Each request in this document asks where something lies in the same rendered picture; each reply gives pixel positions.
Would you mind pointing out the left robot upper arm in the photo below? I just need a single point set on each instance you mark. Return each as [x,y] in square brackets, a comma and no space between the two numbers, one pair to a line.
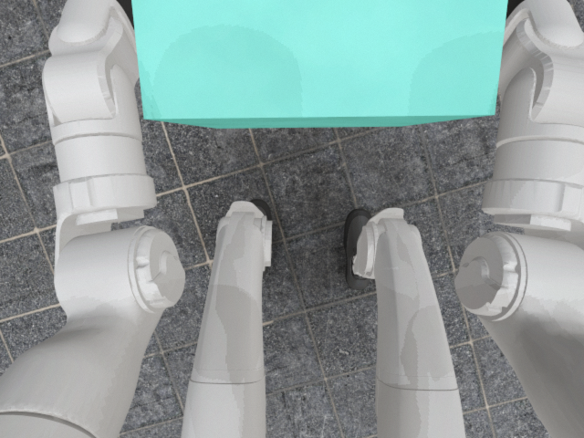
[80,383]

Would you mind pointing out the right robot upper arm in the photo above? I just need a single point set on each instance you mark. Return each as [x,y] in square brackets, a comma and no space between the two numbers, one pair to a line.
[528,292]

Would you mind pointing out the left robot foot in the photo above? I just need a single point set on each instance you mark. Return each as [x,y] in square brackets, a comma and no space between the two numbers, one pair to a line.
[264,208]

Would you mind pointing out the left robot forearm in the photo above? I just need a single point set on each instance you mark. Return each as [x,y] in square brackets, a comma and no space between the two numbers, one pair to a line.
[94,121]

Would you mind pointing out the right robot forearm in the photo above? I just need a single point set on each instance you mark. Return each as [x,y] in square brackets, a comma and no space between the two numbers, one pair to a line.
[538,177]

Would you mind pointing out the robot right hand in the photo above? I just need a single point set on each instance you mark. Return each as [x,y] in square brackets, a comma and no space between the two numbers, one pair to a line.
[511,5]

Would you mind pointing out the robot right thigh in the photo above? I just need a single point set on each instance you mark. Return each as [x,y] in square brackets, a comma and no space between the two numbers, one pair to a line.
[416,393]

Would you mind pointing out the carton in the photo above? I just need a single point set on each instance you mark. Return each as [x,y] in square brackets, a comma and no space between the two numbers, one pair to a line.
[243,64]

